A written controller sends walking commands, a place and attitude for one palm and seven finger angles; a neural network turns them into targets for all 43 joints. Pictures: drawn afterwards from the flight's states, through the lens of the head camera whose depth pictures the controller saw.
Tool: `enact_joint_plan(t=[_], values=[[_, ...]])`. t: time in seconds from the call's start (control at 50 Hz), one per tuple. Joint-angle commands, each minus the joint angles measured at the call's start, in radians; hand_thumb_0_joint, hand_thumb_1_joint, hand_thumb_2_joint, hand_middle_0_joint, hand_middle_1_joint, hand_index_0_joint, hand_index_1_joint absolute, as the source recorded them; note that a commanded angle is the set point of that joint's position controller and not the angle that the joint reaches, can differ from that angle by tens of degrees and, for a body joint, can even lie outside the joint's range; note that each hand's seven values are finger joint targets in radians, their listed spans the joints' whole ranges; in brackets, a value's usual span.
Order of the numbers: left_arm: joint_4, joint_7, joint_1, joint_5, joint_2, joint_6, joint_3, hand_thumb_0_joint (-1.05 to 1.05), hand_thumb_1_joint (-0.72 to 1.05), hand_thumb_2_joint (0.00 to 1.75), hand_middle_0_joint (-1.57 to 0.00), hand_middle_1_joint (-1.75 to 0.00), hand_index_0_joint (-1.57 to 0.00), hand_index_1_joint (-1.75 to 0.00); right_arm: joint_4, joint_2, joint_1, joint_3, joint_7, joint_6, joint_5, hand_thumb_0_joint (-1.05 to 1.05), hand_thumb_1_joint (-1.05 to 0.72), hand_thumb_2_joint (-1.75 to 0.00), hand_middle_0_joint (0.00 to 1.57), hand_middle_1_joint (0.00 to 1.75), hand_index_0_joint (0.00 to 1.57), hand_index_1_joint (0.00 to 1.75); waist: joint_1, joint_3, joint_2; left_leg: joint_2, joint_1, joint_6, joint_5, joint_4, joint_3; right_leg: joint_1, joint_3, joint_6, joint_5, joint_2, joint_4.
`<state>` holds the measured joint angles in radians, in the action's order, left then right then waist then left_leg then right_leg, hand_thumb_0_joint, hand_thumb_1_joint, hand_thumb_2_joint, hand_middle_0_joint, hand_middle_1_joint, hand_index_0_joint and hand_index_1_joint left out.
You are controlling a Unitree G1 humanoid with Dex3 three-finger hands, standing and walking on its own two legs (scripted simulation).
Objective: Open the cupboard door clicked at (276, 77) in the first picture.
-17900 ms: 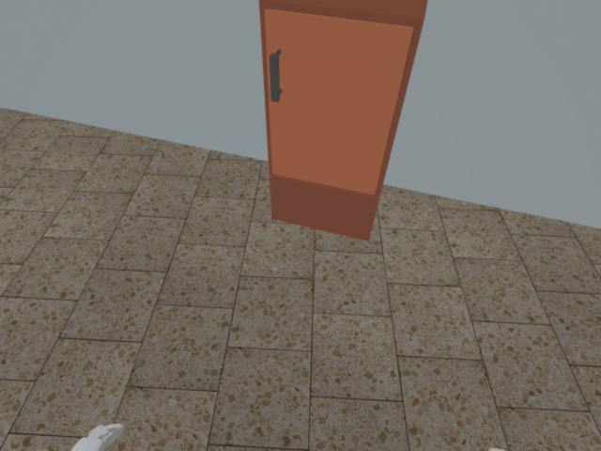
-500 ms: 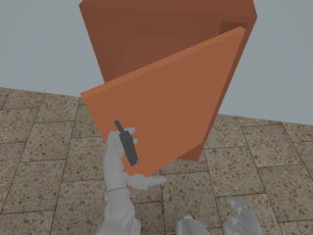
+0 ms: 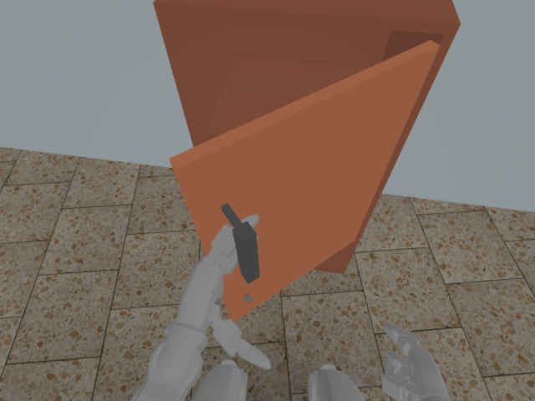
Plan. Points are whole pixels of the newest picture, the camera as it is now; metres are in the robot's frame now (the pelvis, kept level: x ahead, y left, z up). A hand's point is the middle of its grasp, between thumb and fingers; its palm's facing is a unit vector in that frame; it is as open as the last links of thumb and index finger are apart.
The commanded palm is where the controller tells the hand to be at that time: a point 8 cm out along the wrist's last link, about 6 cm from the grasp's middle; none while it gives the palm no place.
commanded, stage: slide the hand sideways off the handle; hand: left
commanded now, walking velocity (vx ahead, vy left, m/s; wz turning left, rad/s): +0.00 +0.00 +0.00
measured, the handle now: (240, 245) +0.33 +0.06 +0.05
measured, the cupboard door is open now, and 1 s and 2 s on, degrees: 43 44 44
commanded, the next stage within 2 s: draw the hand back to the body in 1.02 s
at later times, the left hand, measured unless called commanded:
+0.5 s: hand (226, 317) +0.23 +0.07 +0.04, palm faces -0.19 -0.98 -0.01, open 16.1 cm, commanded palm +0.22 +0.13 +0.04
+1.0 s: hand (176, 337) +0.20 +0.13 +0.04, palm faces -0.15 -0.99 -0.04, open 16.3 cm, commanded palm +0.18 +0.19 +0.04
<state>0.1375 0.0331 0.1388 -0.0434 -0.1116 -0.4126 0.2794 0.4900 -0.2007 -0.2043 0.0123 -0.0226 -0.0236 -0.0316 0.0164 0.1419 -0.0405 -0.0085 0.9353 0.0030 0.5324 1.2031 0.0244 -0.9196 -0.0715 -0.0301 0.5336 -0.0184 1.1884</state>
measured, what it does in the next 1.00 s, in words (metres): stands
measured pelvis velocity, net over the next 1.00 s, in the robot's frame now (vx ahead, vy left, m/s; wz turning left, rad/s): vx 0.00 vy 0.00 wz -0.01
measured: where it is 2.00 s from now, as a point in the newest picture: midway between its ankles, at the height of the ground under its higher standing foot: outside the picture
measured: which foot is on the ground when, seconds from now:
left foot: down 0.00-1.00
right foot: down 0.00-1.00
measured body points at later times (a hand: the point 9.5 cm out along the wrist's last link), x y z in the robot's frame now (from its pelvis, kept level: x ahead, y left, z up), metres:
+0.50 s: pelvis +0.00 +0.01 -0.01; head +0.07 +0.00 +0.44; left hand +0.23 +0.12 +0.05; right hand +0.18 -0.21 -0.09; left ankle +0.03 +0.12 -0.64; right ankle +0.03 -0.11 -0.64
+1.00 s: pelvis +0.00 +0.00 -0.02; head +0.07 +0.00 +0.43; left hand +0.21 +0.18 +0.04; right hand +0.19 -0.24 -0.09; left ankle +0.03 +0.12 -0.64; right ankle +0.03 -0.11 -0.64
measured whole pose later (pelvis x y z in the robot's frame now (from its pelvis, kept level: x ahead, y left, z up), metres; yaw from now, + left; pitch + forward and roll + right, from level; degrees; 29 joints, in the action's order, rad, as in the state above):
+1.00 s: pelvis +0.00 +0.00 -0.02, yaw -1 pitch +17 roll -2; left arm -0.17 -0.22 0.51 0.18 -0.21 -0.39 0.00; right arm 0.40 -0.22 -0.23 -0.01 0.03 -0.03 0.01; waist 0.01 0.17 -0.03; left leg 0.01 1.01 -0.01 0.59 1.30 0.04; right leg -0.99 -0.08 -0.04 0.58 0.00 1.27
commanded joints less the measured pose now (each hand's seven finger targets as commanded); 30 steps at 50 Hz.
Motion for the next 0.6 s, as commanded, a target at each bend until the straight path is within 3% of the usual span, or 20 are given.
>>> enact_joint_plan(t=[0.0,0.04,0.08,0.16,0.2,0.26,0.3,0.38,0.44,0.58], values=[[-0.248,-0.095,-0.095,0.156,0.139,-0.01,0.008,0.0,-0.5,0.3,-0.15,-0.3,-0.15,-0.3,-0.197,-0.112,0.057,-0.033,0.026,-0.065,0.041,0.0,-0.9,-0.9,0.2,0.3,0.2,0.3,0.023,0.228,0.101,-0.017,-0.163,0.018,-0.122,-0.194,0.02,0.18,0.036,-0.008,-0.155,0.017,-0.23],[-0.261,-0.045,-0.069,0.152,0.135,0.01,-0.022,0.0,-0.5,0.3,-0.15,-0.3,-0.15,-0.3,-0.208,-0.119,0.055,-0.037,0.025,-0.063,0.038,0.0,-0.9,-0.9,0.2,0.3,0.2,0.3,0.016,0.228,0.135,-0.015,-0.154,0.015,-0.122,-0.196,0.028,0.16,0.021,-0.006,-0.138,0.017,-0.212],[-0.275,0.01,-0.055,0.104,0.106,0.004,-0.038,0.0,-0.5,0.3,-0.15,-0.3,-0.15,-0.3,-0.213,-0.121,0.042,-0.042,0.019,-0.061,0.029,0.0,-0.9,-0.9,0.2,0.3,0.2,0.3,0.012,0.241,0.141,-0.012,-0.137,0.015,-0.137,-0.183,0.034,0.14,0.019,-0.007,-0.142,0.017,-0.181],[-0.324,0.064,-0.009,0.007,0.071,-0.032,-0.034,0.0,-0.5,0.3,-0.15,-0.3,-0.15,-0.3,-0.226,-0.11,0.03,-0.049,-0.001,-0.049,0.015,0.0,-0.9,-0.9,0.2,0.3,0.2,0.3,-0.003,0.263,0.073,-0.013,-0.133,0.008,-0.168,-0.161,0.03,0.098,0.027,-0.017,-0.162,0.012,-0.134],[-0.34,0.068,0.038,-0.015,0.055,-0.03,-0.037,0.0,-0.5,0.3,-0.15,-0.3,-0.15,-0.3,-0.24,-0.107,0.026,-0.049,-0.007,-0.037,0.014,0.0,-0.9,-0.9,0.2,0.3,0.2,0.3,-0.013,0.267,0.049,-0.012,-0.137,0.005,-0.177,-0.164,0.026,0.104,0.029,-0.021,-0.171,0.012,-0.131],[-0.381,0.05,0.036,-0.005,0.054,-0.017,-0.017,0.0,-0.5,0.3,-0.15,-0.3,-0.15,-0.3,-0.255,-0.109,0.031,-0.045,-0.007,-0.024,0.019,0.0,-0.9,-0.9,0.2,0.3,0.2,0.3,-0.003,0.25,0.008,-0.014,-0.143,0.006,-0.134,-0.171,0.026,0.095,0.033,-0.021,-0.139,0.017,-0.147],[-0.42,0.037,0.067,0.022,0.03,-0.005,-0.048,0.0,-0.5,0.3,-0.15,-0.3,-0.15,-0.3,-0.263,-0.11,0.031,-0.044,-0.001,-0.021,0.022,0.0,-0.9,-0.9,0.2,0.3,0.2,0.3,-0.011,0.274,0.014,-0.014,-0.149,0.007,-0.14,-0.172,0.023,0.12,0.036,-0.02,-0.146,0.019,-0.155],[-0.435,0.004,0.127,0.064,0.052,0.015,-0.04,0.0,-0.5,0.3,-0.15,-0.3,-0.15,-0.3,-0.273,-0.115,0.025,-0.038,0.011,-0.023,0.029,0.0,-0.9,-0.9,0.2,0.3,0.2,0.3,0.009,0.235,0.075,-0.009,-0.134,0.011,-0.131,-0.179,0.038,0.128,0.023,-0.014,-0.144,0.027,-0.165],[-0.449,-0.015,0.131,0.079,0.031,0.005,-0.061,0.0,-0.5,0.3,-0.15,-0.3,-0.15,-0.3,-0.267,-0.117,0.022,-0.038,0.02,-0.032,0.029,0.0,-0.9,-0.9,0.2,0.3,0.2,0.3,0.019,0.222,0.092,-0.011,-0.114,0.013,-0.107,-0.162,0.034,0.116,0.028,-0.008,-0.124,0.026,-0.169],[-0.474,-0.064,0.278,0.097,-0.052,-0.029,-0.15,0.0,-0.5,0.3,-0.15,-0.3,-0.15,-0.3,-0.271,-0.114,0.012,-0.044,0.021,-0.046,0.028,0.0,-0.9,-0.9,0.2,0.3,0.2,0.3,-0.011,0.248,0.074,-0.017,-0.082,0.014,-0.166,-0.126,0.018,0.148,0.047,-0.011,-0.196,0.026,-0.143]])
